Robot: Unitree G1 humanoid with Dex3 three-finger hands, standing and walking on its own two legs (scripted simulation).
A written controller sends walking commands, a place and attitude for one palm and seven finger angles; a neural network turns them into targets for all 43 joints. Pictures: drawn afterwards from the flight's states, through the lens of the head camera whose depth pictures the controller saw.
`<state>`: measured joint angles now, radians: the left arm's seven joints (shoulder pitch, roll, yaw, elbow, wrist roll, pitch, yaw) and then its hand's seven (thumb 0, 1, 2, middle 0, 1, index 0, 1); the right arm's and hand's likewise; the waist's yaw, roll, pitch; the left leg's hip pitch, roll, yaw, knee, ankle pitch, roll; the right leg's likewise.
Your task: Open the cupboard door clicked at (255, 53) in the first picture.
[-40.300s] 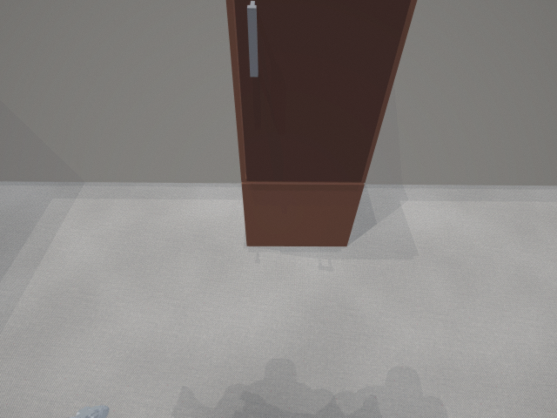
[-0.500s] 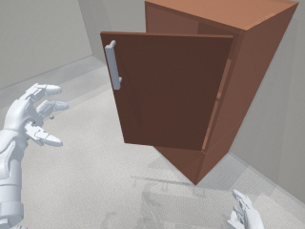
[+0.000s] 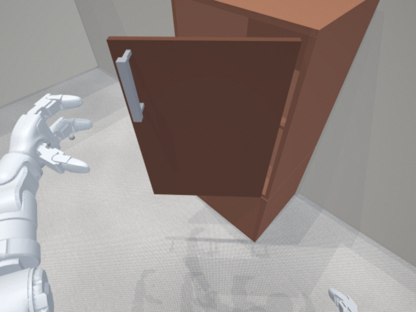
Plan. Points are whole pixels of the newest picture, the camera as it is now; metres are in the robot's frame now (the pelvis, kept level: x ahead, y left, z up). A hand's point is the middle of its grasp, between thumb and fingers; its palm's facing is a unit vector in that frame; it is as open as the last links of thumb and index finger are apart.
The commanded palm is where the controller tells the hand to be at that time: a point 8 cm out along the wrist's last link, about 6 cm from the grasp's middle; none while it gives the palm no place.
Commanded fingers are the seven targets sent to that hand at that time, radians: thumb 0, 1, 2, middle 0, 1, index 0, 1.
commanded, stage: move the hooked fingers beside the handle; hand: left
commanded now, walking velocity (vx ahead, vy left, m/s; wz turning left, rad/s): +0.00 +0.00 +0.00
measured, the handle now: (133, 87) +0.56 +0.19 +0.15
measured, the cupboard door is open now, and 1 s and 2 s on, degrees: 41 41 39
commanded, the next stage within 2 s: none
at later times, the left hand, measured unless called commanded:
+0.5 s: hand (92, 111) +0.45 +0.25 +0.17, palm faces +0.00 -1.00 +0.00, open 14.0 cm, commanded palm +0.43 +0.30 +0.16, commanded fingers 0.00 -0.50 0.30 -0.30 -1.20 -0.30 -1.20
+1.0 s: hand (107, 93) +0.51 +0.23 +0.17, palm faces +0.00 -1.00 +0.02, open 14.0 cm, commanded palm +0.49 +0.29 +0.15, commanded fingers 0.00 -0.50 0.30 -0.30 -1.20 -0.30 -1.20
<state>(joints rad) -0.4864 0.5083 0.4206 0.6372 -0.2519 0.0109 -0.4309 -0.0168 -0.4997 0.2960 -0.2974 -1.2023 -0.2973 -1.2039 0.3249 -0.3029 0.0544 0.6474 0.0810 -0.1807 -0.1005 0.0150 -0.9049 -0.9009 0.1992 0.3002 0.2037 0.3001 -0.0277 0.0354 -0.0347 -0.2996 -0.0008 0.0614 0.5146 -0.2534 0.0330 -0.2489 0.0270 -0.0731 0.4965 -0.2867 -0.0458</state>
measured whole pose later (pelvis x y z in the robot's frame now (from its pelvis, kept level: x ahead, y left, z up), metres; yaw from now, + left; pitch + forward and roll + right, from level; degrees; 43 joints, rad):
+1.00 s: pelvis +0.01 +0.01 -0.01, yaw -1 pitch +12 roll -1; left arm -1.03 0.67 0.43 1.26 -0.12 -0.16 -0.38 -0.02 -0.50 0.30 -0.30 -1.20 -0.30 -1.20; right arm 0.44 -0.32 0.04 0.69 0.03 -0.02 -0.07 0.01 -0.91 -0.90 0.20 0.30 0.21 0.30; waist -0.16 0.02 -0.06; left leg -0.52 0.01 0.07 0.60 -0.29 0.05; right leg -0.45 0.03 -0.06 0.55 -0.30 -0.03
